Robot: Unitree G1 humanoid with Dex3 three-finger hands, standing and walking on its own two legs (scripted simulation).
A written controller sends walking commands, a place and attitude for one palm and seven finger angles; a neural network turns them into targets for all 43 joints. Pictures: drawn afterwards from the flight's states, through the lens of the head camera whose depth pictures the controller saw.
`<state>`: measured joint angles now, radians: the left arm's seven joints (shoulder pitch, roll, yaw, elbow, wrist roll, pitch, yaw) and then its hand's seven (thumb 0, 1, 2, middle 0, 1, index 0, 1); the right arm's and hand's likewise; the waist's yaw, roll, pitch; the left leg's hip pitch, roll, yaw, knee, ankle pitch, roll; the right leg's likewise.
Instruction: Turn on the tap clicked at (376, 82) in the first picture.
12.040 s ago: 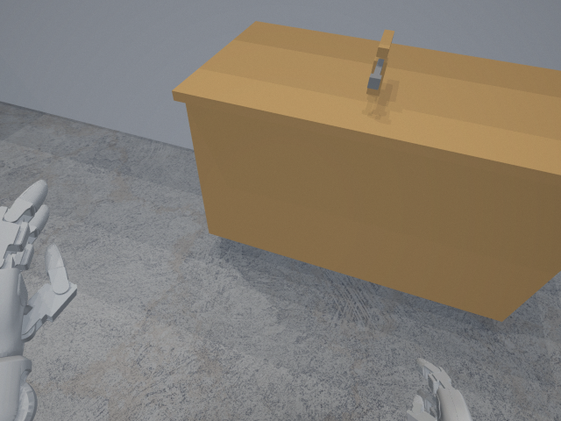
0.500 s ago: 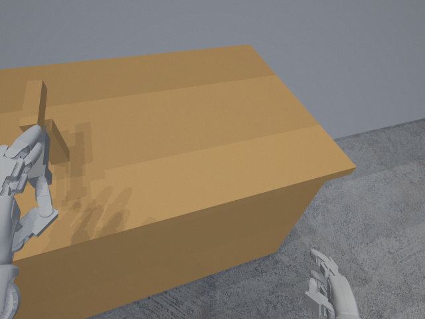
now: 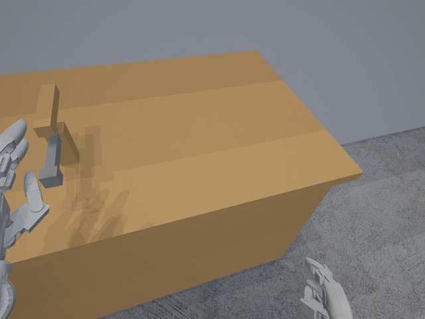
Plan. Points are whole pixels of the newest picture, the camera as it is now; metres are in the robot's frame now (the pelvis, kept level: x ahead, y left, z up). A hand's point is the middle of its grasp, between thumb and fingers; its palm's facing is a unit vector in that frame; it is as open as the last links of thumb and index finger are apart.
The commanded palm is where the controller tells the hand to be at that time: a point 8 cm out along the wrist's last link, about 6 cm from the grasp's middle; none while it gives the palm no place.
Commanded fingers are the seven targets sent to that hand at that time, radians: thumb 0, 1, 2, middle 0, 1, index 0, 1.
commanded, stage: look again from close up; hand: left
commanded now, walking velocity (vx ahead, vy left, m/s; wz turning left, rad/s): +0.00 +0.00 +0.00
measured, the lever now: (51, 177) +0.32 +0.32 +0.09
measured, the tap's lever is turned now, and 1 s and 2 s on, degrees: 0 0 0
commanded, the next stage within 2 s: come to a stop and stand still in 0.24 s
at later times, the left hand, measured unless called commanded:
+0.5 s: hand (46, 203) +0.22 +0.25 +0.17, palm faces +0.39 -0.82 -0.42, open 7.4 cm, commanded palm +0.14 +0.27 +0.18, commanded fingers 0.00 0.90 0.90 -0.20 -0.30 -0.20 -0.30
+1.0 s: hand (43, 206) +0.22 +0.26 +0.16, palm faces +0.36 -0.83 -0.43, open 7.4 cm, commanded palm +0.15 +0.29 +0.18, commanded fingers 0.00 0.90 0.90 -0.20 -0.30 -0.20 -0.30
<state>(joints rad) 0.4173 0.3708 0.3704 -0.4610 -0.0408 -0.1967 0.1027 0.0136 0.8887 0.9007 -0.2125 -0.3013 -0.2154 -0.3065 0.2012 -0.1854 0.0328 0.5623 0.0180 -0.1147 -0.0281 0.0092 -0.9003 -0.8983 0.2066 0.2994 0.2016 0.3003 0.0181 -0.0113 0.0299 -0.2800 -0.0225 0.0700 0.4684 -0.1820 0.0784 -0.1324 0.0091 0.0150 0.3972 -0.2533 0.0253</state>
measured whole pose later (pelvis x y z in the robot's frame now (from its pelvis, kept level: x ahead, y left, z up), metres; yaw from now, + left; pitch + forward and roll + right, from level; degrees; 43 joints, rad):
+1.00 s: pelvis -0.01 +0.01 +0.00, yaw +0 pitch +0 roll -3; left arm 0.42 0.39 0.41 -0.50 -0.03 -0.22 0.10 0.02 0.89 0.90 -0.21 -0.30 -0.22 -0.31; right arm 0.20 -0.22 0.03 0.55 0.00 -0.10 -0.01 0.01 -0.90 -0.90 0.20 0.30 0.20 0.30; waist 0.01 0.00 0.10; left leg -0.33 -0.02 0.08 0.52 -0.20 0.09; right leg -0.18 0.01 0.02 0.45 -0.26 0.04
